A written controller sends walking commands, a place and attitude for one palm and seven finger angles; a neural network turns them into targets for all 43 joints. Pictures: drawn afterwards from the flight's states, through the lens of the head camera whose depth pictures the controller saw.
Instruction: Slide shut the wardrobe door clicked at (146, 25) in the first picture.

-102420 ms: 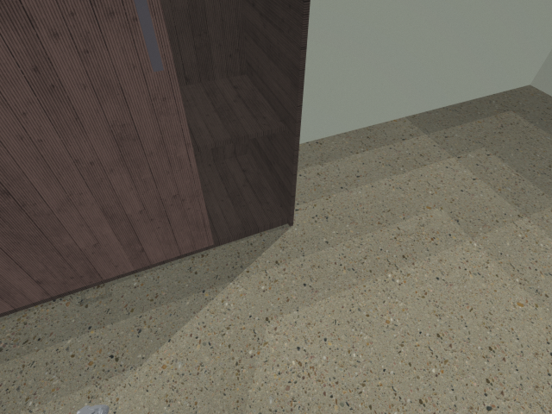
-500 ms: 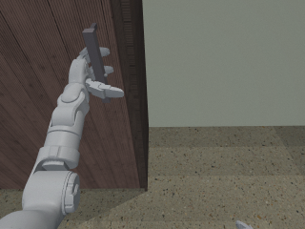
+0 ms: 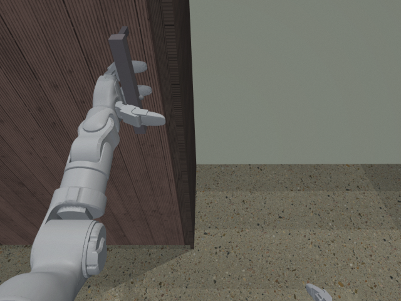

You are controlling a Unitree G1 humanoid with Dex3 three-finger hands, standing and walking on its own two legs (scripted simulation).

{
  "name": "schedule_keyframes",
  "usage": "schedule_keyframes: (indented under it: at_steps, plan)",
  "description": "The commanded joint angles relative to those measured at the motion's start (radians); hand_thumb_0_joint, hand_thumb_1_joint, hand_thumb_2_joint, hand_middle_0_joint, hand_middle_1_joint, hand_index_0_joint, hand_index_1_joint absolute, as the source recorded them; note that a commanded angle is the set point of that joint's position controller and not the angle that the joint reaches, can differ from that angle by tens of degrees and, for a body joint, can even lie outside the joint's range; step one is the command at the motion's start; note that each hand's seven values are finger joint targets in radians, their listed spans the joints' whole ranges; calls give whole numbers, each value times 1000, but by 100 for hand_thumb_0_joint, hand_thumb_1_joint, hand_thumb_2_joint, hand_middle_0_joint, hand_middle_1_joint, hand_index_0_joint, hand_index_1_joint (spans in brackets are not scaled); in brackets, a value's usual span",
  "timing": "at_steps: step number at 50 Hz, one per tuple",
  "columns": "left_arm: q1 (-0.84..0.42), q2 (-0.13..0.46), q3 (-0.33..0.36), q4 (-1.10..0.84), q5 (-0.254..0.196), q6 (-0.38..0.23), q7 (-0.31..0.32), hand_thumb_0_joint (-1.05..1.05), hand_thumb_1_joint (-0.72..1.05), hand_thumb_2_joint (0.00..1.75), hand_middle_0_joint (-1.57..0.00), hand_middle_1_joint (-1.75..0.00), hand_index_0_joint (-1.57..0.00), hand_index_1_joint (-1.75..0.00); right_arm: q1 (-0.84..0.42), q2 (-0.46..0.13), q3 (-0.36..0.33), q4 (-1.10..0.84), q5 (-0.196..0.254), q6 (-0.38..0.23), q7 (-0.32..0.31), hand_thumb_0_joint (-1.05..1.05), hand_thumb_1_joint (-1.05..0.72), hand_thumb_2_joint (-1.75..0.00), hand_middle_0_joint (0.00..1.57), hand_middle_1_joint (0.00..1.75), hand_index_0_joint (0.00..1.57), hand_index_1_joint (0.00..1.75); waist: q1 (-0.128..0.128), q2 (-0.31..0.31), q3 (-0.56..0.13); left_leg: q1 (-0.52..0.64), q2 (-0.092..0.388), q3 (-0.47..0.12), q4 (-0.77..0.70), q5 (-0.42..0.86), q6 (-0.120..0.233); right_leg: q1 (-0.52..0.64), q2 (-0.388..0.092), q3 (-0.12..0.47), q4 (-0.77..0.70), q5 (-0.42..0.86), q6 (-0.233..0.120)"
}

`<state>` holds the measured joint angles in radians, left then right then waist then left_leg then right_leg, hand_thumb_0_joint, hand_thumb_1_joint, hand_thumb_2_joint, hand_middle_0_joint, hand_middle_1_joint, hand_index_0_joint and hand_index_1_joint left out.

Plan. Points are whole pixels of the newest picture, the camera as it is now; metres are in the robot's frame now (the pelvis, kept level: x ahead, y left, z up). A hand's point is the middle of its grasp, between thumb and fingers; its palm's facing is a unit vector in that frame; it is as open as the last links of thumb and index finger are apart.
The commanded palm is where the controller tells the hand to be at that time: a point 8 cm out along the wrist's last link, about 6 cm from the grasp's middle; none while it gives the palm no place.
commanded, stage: grip the handle and tug to test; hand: left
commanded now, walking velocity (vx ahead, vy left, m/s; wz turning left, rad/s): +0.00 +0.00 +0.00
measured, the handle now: (133, 84) +0.49 +0.15 +0.20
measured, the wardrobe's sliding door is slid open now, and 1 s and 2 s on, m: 0.02 0.02 0.01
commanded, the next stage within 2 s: tug the door sideways, standing still in 1.34 s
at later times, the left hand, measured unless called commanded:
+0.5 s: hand (138, 98) +0.43 +0.13 +0.21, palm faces +0.02 -1.00 +0.00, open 7.3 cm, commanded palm +0.41 +0.17 +0.21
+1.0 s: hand (138, 99) +0.43 +0.13 +0.21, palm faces +0.02 -1.00 +0.00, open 5.9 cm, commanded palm +0.39 +0.18 +0.21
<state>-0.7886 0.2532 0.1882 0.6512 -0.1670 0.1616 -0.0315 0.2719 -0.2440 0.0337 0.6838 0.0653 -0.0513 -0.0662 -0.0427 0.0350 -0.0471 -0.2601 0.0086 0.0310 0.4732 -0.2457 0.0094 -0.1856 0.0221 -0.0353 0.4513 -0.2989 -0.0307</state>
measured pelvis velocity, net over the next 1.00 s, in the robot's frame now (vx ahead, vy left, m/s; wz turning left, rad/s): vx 0.00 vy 0.00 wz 0.00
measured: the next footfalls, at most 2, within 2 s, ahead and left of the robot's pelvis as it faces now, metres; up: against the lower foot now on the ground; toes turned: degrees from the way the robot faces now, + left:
none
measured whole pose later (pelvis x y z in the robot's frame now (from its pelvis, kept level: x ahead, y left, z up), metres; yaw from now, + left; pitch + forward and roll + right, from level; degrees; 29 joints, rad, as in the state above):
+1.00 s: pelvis +0.00 +0.00 +0.00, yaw +0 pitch +1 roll +0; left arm -0.71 0.24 0.18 0.53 -0.17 0.21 -0.02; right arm 0.26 -0.24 0.03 0.67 0.06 -0.03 -0.06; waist -0.04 0.04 -0.05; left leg -0.23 0.01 0.03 0.46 -0.25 0.01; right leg -0.15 0.02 -0.03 0.44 -0.30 -0.03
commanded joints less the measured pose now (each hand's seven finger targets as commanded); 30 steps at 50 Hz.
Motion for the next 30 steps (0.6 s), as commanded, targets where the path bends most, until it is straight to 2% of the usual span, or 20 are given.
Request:
schedule_keyframes:
  at_steps: [1, 2, 4, 5, 6, 7, 8, 10, 12, 13, 14, 15, 16, 18, 20, 21, 22, 26, 28, 30]
  plan:
    - [-509, 190, 49, -253, -5, -83, 0, 0, -27, 40, -32, -123, -32, -123, -42, -125, -51, -129, -1, -48, -6, 0, -90, -90, 20, 30, 20, 30, 2, -40, -326, 222, -7, -29, 2, 341, 38, 12, -2, 19, -39, 431, 11]
    - [-506, 159, 23, -257, -5, -82, -3, 0, -22, 42, -33, -124, -33, -124, -44, -122, -50, -130, -2, -50, -4, 0, -90, -90, 20, 30, 20, 30, -4, -44, -320, 223, -8, -30, 2, 349, 39, 9, -1, 16, -38, 438, 12]
    - [-473, 189, 48, -252, -3, -80, -3, 0, -13, 46, -34, -125, -34, -125, -39, -126, -52, -127, -3, -45, -3, 0, -90, -90, 20, 30, 20, 30, 7, -49, -315, 217, -7, -30, 1, 362, 38, 25, -2, 14, -39, 445, 8]
    - [-476, 172, 41, -282, -7, -81, -4, 0, -8, 48, -35, -126, -35, -126, -44, -123, -53, -135, -2, -47, -1, 0, -90, -90, 20, 30, 20, 30, 4, -35, -326, 229, -6, -26, 4, 375, 39, 20, -1, 15, -36, 465, 11]
    - [-440, 192, 64, -274, -8, -75, -2, 0, -3, 50, -35, -127, -35, -127, -44, -125, -54, -136, -2, -45, -1, 0, -90, -90, 20, 30, 20, 30, 14, -57, -327, 219, -7, -27, 3, 374, 39, 31, 0, 13, -37, 466, 11]
    - [-447, 188, 55, -286, -11, -70, -4, 0, 1, 52, -35, -127, -35, -127, -48, -126, -52, -137, -1, -44, -1, 0, -90, -90, 20, 30, 20, 30, 10, -55, -317, 210, -7, -23, 0, 370, 40, 36, -1, 16, -39, 474, 13]
    - [-426, 198, 69, -273, -12, -63, -5, 0, 6, 54, -36, -128, -36, -128, -48, -127, -53, -137, -1, -42, -2, 0, -90, -90, 20, 30, 20, 30, 13, -81, -306, 196, -9, -23, -2, 355, 41, 38, 0, 15, -42, 469, 15]
    - [-439, 215, 77, -282, -10, -59, -7, 0, 15, 58, -37, -129, -37, -129, -50, -128, -52, -139, 0, -38, -4, 0, -90, -90, 20, 30, 20, 30, 10, -77, -284, 193, -7, -23, -7, 338, 42, 27, 1, 15, -49, 445, 15]
    - [-457, 181, 37, -322, -6, -58, -11, 0, 25, 62, -38, -131, -38, -131, -60, -121, -51, -144, 2, -38, -4, 0, -90, -90, 20, 30, 20, 30, 3, -20, -292, 217, -7, -22, -3, 346, 40, 15, 0, 17, -47, 440, 12]
    - [-474, 167, 25, -341, -8, -59, -10, 0, 29, 64, -38, -131, -38, -131, -61, -119, -52, -145, 2, -40, -3, 0, -90, -90, 20, 30, 20, 30, -2, -11, -294, 226, -6, -25, -1, 346, 38, 7, 0, 15, -49, 432, 12]
    - [-476, 157, 19, -353, -12, -62, -8, 0, 34, 66, -39, -132, -39, -132, -56, -120, -53, -142, -1, -41, -3, 0, -90, -90, 20, 30, 20, 30, -2, -37, -306, 235, -6, -30, 0, 356, 39, 17, 1, 11, -49, 432, 10]
    - [-454, 176, 41, -354, -13, -60, -6, 0, 39, 68, -40, -133, -40, -133, -61, -122, -56, -144, 1, -42, -3, 0, -90, -90, 20, 30, 20, 30, 3, -42, -320, 242, -4, -31, 2, 367, 39, 17, 5, 12, -45, 442, 10]
    - [-463, 162, 28, -386, -15, -62, -5, 0, 43, 70, -40, -133, -40, -133, -67, -120, -53, -147, 0, -44, -2, 0, -90, -90, 20, 30, 20, 30, 6, -7, -332, 254, -6, -32, 2, 380, 37, 19, 3, 13, -43, 450, 8]
    - [-450, 119, -3, -369, -18, -46, -4, 0, 53, 74, -41, -135, -41, -135, -69, -117, -53, -142, 1, -45, 0, 0, -90, -90, 20, 30, 20, 30, -3, -23, -315, 257, -4, -34, 3, 379, 35, 1, 5, 9, -44, 444, 10]
    - [-414, 136, 18, -342, -16, -33, 4, 0, 62, 78, -42, -136, -42, -136, -71, -120, -51, -138, 0, -39, 1, 0, -90, -90, 20, 30, 20, 30, 7, -39, -291, 238, -4, -32, -2, 363, 35, 3, 5, 7, -47, 432, 10]
    - [-432, 113, -7, -372, -15, -32, 4, 0, 67, 80, -43, -137, -43, -137, -74, -120, -52, -144, 0, -40, 2, 0, -90, -90, 20, 30, 20, 30, 2, -41, -303, 244, -6, -31, -2, 367, 37, 8, 4, 9, -47, 443, 11]
    - [-426, 130, 8, -370, -15, -31, 6, 0, 71, 82, -43, -137, -43, -137, -74, -120, -53, -143, 0, -39, 1, 0, -90, -90, 20, 30, 20, 30, 3, -60, -311, 247, -4, -34, -3, 371, 37, 14, 4, 7, -46, 446, 11]
    - [-460, 116, -9, -355, -16, -29, 2, 0, 90, 90, -45, -140, -45, -140, -81, -119, -48, -143, -1, -36, -1, 0, -90, -90, 20, 30, 20, 30, -3, -61, -285, 239, -5, -37, -9, 332, 37, -3, 4, 9, -53, 406, 10]
    - [-458, 122, -4, -363, -14, -31, 2, 0, 90, 90, -45, -140, -45, -140, -84, -116, -48, -144, -1, -36, -1, 0, -90, -90, 20, 30, 20, 30, -1, -25, -301, 254, -7, -35, -3, 346, 36, -4, 2, 12, -51, 415, 9]
    - [-447, 116, -6, -347, -15, -32, 2, 0, 90, 90, -45, -140, -45, -140, -85, -116, -47, -143, 0, -34, -1, 0, -90, -90, 20, 30, 20, 30, 0, -39, -288, 247, -6, -36, -3, 346, 35, -5, 3, 10, -52, 415, 9]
